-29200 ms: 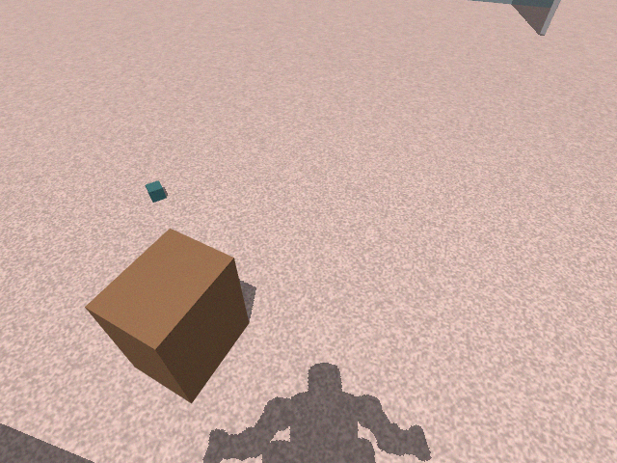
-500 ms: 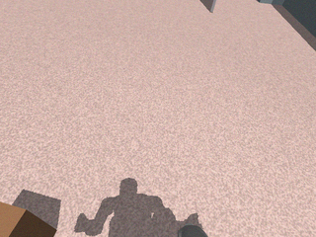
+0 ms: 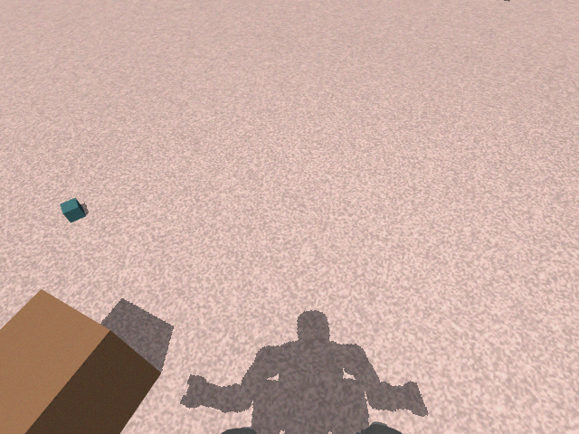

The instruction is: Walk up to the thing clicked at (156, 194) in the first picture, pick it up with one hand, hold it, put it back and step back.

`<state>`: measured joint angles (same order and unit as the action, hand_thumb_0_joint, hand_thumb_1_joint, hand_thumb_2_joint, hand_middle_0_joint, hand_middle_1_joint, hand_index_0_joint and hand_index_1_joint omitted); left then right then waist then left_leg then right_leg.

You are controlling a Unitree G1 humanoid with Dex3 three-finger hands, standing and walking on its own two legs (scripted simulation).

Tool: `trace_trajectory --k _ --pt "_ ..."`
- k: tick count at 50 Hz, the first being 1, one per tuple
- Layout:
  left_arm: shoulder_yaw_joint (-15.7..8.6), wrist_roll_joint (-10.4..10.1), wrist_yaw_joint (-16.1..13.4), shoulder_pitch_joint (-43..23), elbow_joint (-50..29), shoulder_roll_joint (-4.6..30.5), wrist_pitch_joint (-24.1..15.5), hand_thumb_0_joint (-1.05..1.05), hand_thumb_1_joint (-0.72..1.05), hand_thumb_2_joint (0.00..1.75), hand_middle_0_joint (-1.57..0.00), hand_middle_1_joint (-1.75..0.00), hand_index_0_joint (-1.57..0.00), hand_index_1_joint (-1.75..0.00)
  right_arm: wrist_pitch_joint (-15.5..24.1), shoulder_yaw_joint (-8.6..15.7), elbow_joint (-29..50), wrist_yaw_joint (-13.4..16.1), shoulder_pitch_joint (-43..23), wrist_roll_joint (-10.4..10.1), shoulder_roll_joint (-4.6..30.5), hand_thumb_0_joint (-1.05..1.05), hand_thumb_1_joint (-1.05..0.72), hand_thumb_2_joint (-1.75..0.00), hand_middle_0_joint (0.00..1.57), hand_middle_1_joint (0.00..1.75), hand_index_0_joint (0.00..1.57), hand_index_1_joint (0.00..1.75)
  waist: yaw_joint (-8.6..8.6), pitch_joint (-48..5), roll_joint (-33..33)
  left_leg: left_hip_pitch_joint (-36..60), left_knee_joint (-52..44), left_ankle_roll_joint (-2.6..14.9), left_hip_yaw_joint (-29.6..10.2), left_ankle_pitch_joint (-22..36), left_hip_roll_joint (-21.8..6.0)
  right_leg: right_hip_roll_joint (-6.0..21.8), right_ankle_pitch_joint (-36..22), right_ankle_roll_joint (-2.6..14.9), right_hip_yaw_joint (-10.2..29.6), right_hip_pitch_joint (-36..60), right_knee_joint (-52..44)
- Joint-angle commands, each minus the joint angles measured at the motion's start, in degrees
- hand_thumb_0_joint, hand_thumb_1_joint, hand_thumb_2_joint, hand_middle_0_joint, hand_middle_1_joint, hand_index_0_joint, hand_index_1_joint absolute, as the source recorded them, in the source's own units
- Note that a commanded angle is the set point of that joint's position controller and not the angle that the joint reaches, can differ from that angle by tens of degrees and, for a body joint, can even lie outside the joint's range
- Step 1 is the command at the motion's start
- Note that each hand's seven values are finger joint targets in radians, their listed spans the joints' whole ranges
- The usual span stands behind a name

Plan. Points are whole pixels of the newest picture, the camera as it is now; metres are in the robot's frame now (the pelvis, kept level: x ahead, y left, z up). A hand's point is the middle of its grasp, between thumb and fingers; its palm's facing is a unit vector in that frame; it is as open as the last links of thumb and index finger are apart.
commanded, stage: walk up
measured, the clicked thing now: (73, 210) +1.06 +1.03 -0.72
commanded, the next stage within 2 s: stand in 0.92 s
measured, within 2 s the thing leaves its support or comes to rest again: neither
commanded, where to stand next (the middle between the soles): +0.10 +0.01 m, yaw -3 degrees
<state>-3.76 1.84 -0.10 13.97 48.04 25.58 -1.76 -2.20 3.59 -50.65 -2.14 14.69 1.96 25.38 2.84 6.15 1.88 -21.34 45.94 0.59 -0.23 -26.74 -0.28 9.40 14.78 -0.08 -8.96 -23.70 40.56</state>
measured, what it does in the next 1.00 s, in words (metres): steps on the spot: left foot, then right foot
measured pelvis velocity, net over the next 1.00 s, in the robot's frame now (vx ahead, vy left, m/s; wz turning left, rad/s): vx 0.03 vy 0.03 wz -0.01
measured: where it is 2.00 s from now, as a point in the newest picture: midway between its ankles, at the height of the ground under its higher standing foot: outside the picture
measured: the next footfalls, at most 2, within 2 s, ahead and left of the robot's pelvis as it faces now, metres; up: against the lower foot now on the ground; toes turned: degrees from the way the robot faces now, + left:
left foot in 0.02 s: +0.06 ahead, +0.14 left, +0.00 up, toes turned +1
right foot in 0.30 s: +0.08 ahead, -0.11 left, +0.00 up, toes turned -1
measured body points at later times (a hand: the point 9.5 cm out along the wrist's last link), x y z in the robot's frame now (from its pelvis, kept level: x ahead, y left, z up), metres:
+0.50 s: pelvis +0.02 +0.02 +0.01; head +0.04 +0.01 +0.46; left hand +0.07 +0.33 -0.11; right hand +0.13 -0.28 -0.12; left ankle +0.02 +0.13 -0.71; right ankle +0.04 -0.11 -0.71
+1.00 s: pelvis +0.03 +0.03 +0.03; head +0.03 +0.03 +0.48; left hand +0.11 +0.33 -0.10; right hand +0.12 -0.28 -0.10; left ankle +0.02 +0.13 -0.71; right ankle +0.04 -0.11 -0.71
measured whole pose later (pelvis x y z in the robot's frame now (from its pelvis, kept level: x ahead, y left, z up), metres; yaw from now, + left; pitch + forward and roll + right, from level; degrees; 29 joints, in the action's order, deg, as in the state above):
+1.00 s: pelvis +0.03 +0.03 +0.03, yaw +0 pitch -3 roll +0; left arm 1.0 0.1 -0.1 5.6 63.9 21.3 -1.8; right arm 0.8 1.0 -63.8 -1.0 4.9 0.4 21.1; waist 0.2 3.3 -0.3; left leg -6.4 21.5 0.8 1.4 -12.3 0.7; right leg 2.0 10.6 -1.5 0.1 -8.8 22.3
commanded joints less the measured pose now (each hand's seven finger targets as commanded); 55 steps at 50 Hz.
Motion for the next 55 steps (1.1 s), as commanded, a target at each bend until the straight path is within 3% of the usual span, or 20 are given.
trace_trajectory --k 1,3,4,7,9,12,14,15,16,17,18,20,22,23,24,27,43,45,48,55 --pt "-2.92 -0.74 -1.04 -2.20 -3.48 12.62 0.28 0.00 0.90 0.90 -0.20 -0.30 -0.20 -0.30 1.97 3.91 0.94 0.62 7.44 0.01 11.01 0.00 -0.90 -0.90 0.20 0.30 0.20 0.30 -4.46 -10.21 -4.48 13.38 -13.57 2.44 -0.12 5.92 0.96 8.25 12.48 6.53 9.39 -3.38 -4.45" --pt "-1.47 -1.84 -1.29 -1.98 -3.82 8.09 1.23 0.00 0.90 0.90 -0.20 -0.30 -0.20 -0.30 2.16 5.11 4.11 1.19 2.92 0.91 18.82 0.00 -0.90 -0.90 0.20 0.30 0.20 0.30 -4.67 -3.80 14.42 6.97 -33.15 11.08 -33.59 -21.44 -16.23 -5.64 19.58 0.31 2.56 -17.00 14.51" --pt "-2.71 -1.12 -1.79 -3.73 -2.32 12.73 1.00 0.00 0.90 0.90 -0.20 -0.30 -0.20 -0.30 2.06 5.18 4.21 1.06 0.47 0.22 19.55 0.00 -0.90 -0.90 0.20 0.30 0.20 0.30 -5.84 -0.81 11.33 -1.79 -33.92 15.45 -35.68 -23.72 -18.40 -4.01 20.77 1.04 8.64 -11.39 18.24" --pt "-2.39 -1.92 -1.07 1.14 1.32 10.98 0.55 0.00 0.90 0.90 -0.20 -0.30 -0.20 -0.30 2.93 2.66 5.12 2.24 -5.62 0.13 12.45 0.00 -0.90 -0.90 0.20 0.30 0.20 0.30 -1.57 0.40 4.89 -0.58 -25.84 10.63 -18.23 0.21 -9.55 -3.64 11.64 1.44 11.09 -7.04 15.45" --pt "-1.75 -1.81 -0.84 2.36 2.36 9.79 0.31 0.00 0.90 0.90 -0.20 -0.30 -0.20 -0.30 3.62 2.76 4.01 2.37 -3.54 -0.52 12.75 0.00 -0.90 -0.90 0.20 0.30 0.20 0.30 -1.81 -3.66 6.62 5.28 -22.28 10.26 -16.41 12.26 -10.31 -4.16 9.45 1.23 9.03 -5.25 9.40" --pt "-1.12 -1.44 -1.03 0.71 2.75 8.47 -0.64 0.00 0.90 0.90 -0.20 -0.30 -0.20 -0.30 3.51 2.66 3.54 2.19 -2.98 -0.49 12.44 0.00 -0.90 -0.90 0.20 0.30 0.20 0.30 -2.63 -5.92 8.05 5.52 -18.54 10.66 -14.48 20.02 -11.59 -6.43 11.04 1.11 7.35 2.93 -0.45" --pt "-0.83 -1.18 -1.27 2.16 4.22 7.96 -1.41 0.00 0.90 0.90 -0.20 -0.30 -0.20 -0.30 3.16 1.85 3.50 2.27 -4.26 -1.21 11.25 0.00 -0.90 -0.90 0.20 0.30 0.20 0.30 -1.13 -6.38 5.61 3.04 -13.74 8.74 -10.45 23.44 -9.79 -8.33 2.18 1.61 6.55 11.01 -12.48" --pt "-1.15 -0.85 -1.60 2.59 4.53 9.51 -1.92 0.00 0.90 0.90 -0.20 -0.30 -0.20 -0.30 3.22 0.93 3.66 2.29 -4.47 -1.70 9.01 0.00 -0.90 -0.90 0.20 0.30 0.20 0.30 -0.34 -7.31 2.18 0.94 -10.78 6.43 -9.24 25.09 -8.74 -5.95 -3.91 2.49 10.62 15.51 -15.44" --pt "-1.75 -0.33 -1.89 3.21 4.62 12.52 -2.58 0.00 0.90 0.90 -0.20 -0.30 -0.20 -0.30 3.52 0.13 3.86 2.36 -3.48 -2.27 6.40 0.00 -0.90 -0.90 0.20 0.30 0.20 0.30 -0.71 -9.93 -5.75 -1.16 -3.75 3.35 -5.82 22.48 -4.61 2.14 -12.01 5.23 21.88 19.07 -18.06" --pt "-1.97 -0.70 -1.61 0.10 4.43 15.21 -2.52 0.00 0.90 0.90 -0.20 -0.30 -0.20 -0.30 3.16 0.42 3.29 2.51 -4.41 -2.07 7.09 0.00 -0.90 -0.90 0.20 0.30 0.20 0.30 -1.76 -8.08 -8.32 -3.29 -2.82 1.64 -2.15 8.07 -0.25 8.55 -9.85 10.77 30.45 15.18 -17.77" --pt "-1.68 -0.81 -1.19 -3.67 3.54 15.41 -2.32 0.00 0.90 0.90 -0.20 -0.30 -0.20 -0.30 3.07 1.01 1.39 2.86 -2.83 -1.80 8.26 0.00 -0.90 -0.90 0.20 0.30 0.20 0.30 -3.47 -6.51 -9.37 1.95 -3.77 1.54 -1.50 -0.81 -1.08 10.64 -8.86 13.20 31.00 9.32 -16.51" --pt "-0.07 -1.30 -0.74 -5.64 3.34 10.80 -1.97 0.00 0.90 0.90 -0.20 -0.30 -0.20 -0.30 4.05 1.07 -0.49 2.64 -1.94 -1.55 9.13 0.00 -0.90 -0.90 0.20 0.30 0.20 0.30 -4.99 -6.58 -5.72 9.26 -14.94 2.65 -5.32 9.69 -3.04 4.34 -10.68 7.55 20.06 5.16 -13.52" --pt "0.86 -1.63 -0.71 -5.22 3.66 8.70 -2.15 0.00 0.90 0.90 -0.20 -0.30 -0.20 -0.30 4.51 1.47 -0.54 2.23 -4.95 -1.40 10.51 0.00 -0.90 -0.90 0.20 0.30 0.20 0.30 -3.42 -8.00 -3.60 9.86 -18.81 4.93 -10.43 19.79 -7.03 -2.33 -11.07 3.11 13.08 6.41 -9.33" --pt "1.01 -1.72 -0.58 -2.97 4.74 8.13 -2.12 0.00 0.90 0.90 -0.20 -0.30 -0.20 -0.30 4.60 1.23 -0.04 2.10 -7.44 -1.44 10.82 0.00 -0.90 -0.90 0.20 0.30 0.20 0.30 -1.75 -9.11 -2.40 10.21 -19.31 5.94 -11.56 17.23 -8.42 -3.99 -7.42 2.32 11.98 6.94 -9.88" --pt "0.82 -1.63 -0.56 -3.52 5.65 9.05 -2.19 0.00 0.90 0.90 -0.20 -0.30 -0.20 -0.30 4.45 0.87 -0.45 1.96 -7.93 -1.66 10.25 0.00 -0.90 -0.90 0.20 0.30 0.20 0.30 -1.81 -8.78 -4.09 7.92 -18.74 5.97 -10.32 16.27 -8.13 -4.34 -4.50 2.22 12.00 9.53 -11.26" --pt "0.78 -1.61 -0.69 -5.69 6.15 9.72 -2.34 0.00 0.90 0.90 -0.20 -0.30 -0.20 -0.30 4.19 0.31 -2.37 2.02 -7.65 -1.64 8.70 0.00 -0.90 -0.90 0.20 0.30 0.20 0.30 -2.74 -9.71 -4.46 8.89 -18.67 3.34 -5.86 19.41 -5.00 -0.93 -11.00 3.75 14.98 12.60 -12.72" --pt "2.09 -1.56 -0.54 -9.78 11.38 8.44 -1.57 0.00 0.90 0.90 -0.20 -0.30 -0.20 -0.30 3.95 -0.28 -7.47 1.71 -13.49 -1.46 8.01 0.00 -0.90 -0.90 0.20 0.30 0.20 0.30 -1.93 -6.80 -0.86 11.88 -28.29 2.04 -4.94 16.36 -6.41 -2.42 -9.79 1.46 13.79 15.41 -19.51" --pt "2.03 -1.46 -0.58 -9.97 11.67 8.58 -1.65 0.00 0.90 0.90 -0.20 -0.30 -0.20 -0.30 3.91 -0.10 -7.88 1.72 -12.94 -1.38 8.08 0.00 -0.90 -0.90 0.20 0.30 0.20 0.30 -2.35 -8.47 -1.95 13.63 -27.69 2.06 -4.08 18.68 -6.16 -2.03 -12.30 1.48 13.93 16.22 -19.90" --pt "2.34 -1.90 -0.58 -11.58 12.47 7.16 -1.07 0.00 0.90 0.90 -0.20 -0.30 -0.20 -0.30 4.60 -0.41 -9.50 1.98 -13.22 -2.06 7.70 0.00 -0.90 -0.90 0.20 0.30 0.20 0.30 -2.82 -9.92 -1.77 15.97 -28.69 0.93 -5.21 31.22 -7.45 -1.93 -17.86 0.97 13.19 18.36 -20.51" --pt "2.08 -1.51 -0.44 -11.93 13.97 7.49 -0.46 0.00 0.90 0.90 -0.20 -0.30 -0.20 -0.30 4.24 -0.69 -11.45 2.23 -13.80 -1.73 7.27 0.00 -0.90 -0.90 0.20 0.30 0.20 0.30 -2.94 -8.43 -1.14 15.08 -31.44 0.39 -4.79 22.88 -7.09 -1.63 -11.61 0.95 13.65 18.76 -23.78"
